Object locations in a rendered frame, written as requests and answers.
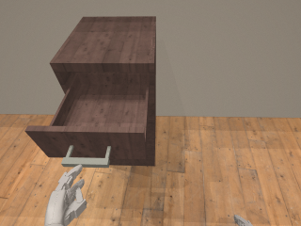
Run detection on drawer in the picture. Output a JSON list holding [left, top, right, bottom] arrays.
[[24, 73, 150, 160]]

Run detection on handle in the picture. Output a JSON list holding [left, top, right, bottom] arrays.
[[61, 145, 111, 169]]

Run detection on left robot hand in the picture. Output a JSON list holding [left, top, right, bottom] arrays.
[[44, 164, 87, 226]]

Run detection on cabinet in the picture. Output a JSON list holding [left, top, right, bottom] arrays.
[[50, 16, 156, 167]]

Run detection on right robot hand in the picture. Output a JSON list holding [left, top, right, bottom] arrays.
[[233, 215, 253, 226]]

